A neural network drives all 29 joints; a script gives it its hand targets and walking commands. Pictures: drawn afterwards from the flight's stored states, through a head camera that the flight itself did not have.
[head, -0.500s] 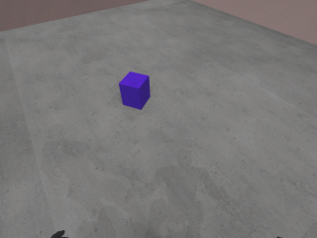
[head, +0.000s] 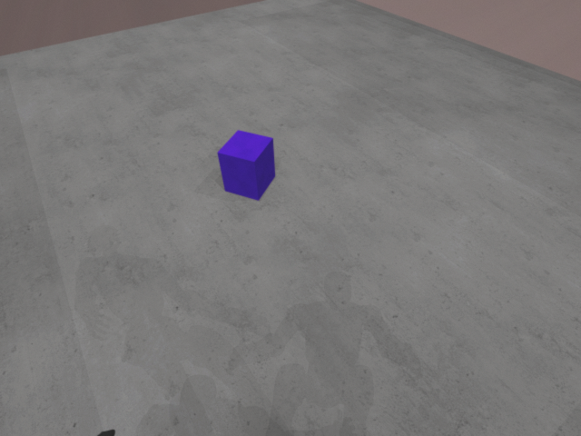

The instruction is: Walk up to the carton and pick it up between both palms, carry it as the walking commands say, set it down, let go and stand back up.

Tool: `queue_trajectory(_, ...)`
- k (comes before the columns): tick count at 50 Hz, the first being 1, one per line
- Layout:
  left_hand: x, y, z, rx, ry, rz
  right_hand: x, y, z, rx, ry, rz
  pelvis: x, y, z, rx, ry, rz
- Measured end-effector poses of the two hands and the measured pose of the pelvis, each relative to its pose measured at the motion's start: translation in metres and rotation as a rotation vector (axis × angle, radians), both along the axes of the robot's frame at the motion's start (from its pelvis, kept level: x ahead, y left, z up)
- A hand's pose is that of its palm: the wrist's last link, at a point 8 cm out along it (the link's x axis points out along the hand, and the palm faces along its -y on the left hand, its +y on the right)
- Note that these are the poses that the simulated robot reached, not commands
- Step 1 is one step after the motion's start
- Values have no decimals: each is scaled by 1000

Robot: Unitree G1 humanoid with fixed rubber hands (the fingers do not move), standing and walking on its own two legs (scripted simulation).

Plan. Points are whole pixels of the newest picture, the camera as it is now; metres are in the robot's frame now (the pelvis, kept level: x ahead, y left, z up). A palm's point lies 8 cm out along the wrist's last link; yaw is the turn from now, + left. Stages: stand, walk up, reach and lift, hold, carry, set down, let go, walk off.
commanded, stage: stand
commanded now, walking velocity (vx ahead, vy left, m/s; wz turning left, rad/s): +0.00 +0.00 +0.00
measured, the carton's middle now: (248, 165) +1.50 +0.29 -0.66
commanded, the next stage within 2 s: walk up in 0.72 s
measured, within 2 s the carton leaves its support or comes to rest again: neither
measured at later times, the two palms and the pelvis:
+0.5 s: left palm out of the picture +0.11 +0.31 -0.10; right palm out of the picture +0.11 -0.31 -0.10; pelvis +0.01 +0.00 +0.00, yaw +0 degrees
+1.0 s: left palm out of the picture +0.11 +0.34 -0.09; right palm out of the picture +0.12 -0.32 -0.10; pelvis +0.02 +0.00 +0.00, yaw +2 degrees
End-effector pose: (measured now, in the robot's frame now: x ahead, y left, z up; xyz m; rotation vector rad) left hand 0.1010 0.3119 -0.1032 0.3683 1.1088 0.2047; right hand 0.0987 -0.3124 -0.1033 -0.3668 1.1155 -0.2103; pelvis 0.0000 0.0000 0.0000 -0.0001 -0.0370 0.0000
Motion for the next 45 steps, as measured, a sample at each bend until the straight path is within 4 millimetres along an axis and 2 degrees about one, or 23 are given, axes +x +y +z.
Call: queue_trajectory(45,10,2,2,6,5,7,10,-2,1,-5,7,-6,11,0,1,0,4,1)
